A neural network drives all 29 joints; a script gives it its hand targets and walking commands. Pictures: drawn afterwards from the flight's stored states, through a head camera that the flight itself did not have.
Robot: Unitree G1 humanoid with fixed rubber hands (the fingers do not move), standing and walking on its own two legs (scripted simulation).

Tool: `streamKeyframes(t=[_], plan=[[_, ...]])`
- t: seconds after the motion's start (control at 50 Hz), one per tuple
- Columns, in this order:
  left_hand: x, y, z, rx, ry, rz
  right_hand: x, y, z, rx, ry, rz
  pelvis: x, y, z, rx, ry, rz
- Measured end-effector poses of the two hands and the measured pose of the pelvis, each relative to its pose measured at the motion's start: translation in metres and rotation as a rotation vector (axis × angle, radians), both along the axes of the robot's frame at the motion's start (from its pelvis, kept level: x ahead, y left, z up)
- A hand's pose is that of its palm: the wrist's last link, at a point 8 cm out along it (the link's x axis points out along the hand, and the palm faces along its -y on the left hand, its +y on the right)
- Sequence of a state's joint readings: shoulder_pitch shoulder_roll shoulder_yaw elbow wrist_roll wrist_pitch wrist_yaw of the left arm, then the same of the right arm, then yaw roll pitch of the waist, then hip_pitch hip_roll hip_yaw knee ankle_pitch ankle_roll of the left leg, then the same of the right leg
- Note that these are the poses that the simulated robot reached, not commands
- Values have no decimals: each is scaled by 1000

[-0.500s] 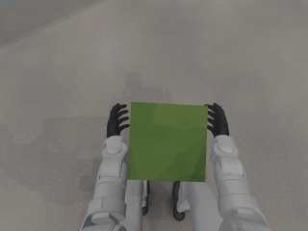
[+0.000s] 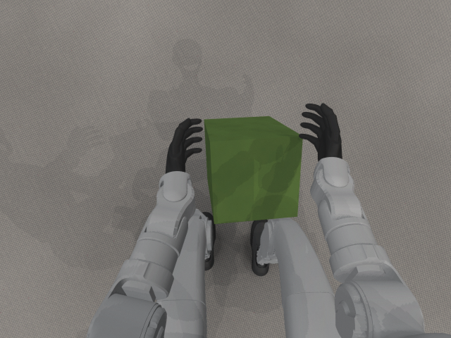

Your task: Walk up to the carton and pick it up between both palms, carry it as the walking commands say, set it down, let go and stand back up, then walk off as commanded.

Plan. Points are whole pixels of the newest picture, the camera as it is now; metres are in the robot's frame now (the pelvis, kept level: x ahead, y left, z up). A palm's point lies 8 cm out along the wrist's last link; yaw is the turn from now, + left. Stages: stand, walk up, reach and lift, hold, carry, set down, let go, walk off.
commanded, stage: set down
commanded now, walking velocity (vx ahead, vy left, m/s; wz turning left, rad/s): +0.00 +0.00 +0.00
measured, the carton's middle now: (245, 162) +0.39 -0.04 -0.36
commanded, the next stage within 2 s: none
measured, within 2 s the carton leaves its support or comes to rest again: neither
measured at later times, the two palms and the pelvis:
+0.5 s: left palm (192, 151) +0.40 +0.08 -0.21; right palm (300, 145) +0.40 -0.14 -0.20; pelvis -0.02 +0.00 -0.07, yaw -2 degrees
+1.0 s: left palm (200, 143) +0.44 +0.07 -0.31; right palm (289, 139) +0.44 -0.15 -0.30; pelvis -0.03 +0.00 -0.14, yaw -3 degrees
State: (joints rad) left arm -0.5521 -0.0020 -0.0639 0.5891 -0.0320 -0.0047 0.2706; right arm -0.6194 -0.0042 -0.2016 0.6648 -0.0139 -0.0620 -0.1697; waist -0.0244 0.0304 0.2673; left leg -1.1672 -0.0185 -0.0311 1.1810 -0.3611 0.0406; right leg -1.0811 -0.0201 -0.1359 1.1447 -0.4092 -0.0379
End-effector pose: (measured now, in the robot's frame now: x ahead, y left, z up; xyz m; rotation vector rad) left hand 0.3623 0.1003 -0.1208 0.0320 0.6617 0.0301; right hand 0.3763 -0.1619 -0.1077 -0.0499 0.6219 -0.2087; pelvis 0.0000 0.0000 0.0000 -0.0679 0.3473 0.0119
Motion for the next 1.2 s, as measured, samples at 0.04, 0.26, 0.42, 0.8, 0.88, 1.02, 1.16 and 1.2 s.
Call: streamKeyframes(t=[0.04,0.26,0.42,0.8,0.88,1.02,1.16,1.2], plan=[[9,-12,-3,-23,-23,-23,9,9,-7,15,-7,26,-2,1,-6,-2,16,-3],[30,-12,-48,-7,-25,24,16,20,-58,37,39,44,-9,2,-34,-12,108,-16],[29,-19,-80,-25,-17,14,18,18,-88,32,49,40,-16,2,-59,-16,143,-24],[68,-16,-144,1,-20,47,48,17,-150,27,49,47,-28,-2,-116,-15,178,-43],[71,-27,-160,-14,-11,26,52,17,-166,38,57,28,-29,-2,-124,-16,175,-45],[75,-27,-192,-7,-6,26,61,16,-194,38,49,27,-36,-2,-142,-18,137,-47],[95,-28,-203,-15,-82,39,66,17,-217,47,18,6,-47,-1,-166,-21,99,-52],[97,-28,-203,-10,-82,38,68,14,-215,42,11,5,-49,0,-173,-22,86,-54]])
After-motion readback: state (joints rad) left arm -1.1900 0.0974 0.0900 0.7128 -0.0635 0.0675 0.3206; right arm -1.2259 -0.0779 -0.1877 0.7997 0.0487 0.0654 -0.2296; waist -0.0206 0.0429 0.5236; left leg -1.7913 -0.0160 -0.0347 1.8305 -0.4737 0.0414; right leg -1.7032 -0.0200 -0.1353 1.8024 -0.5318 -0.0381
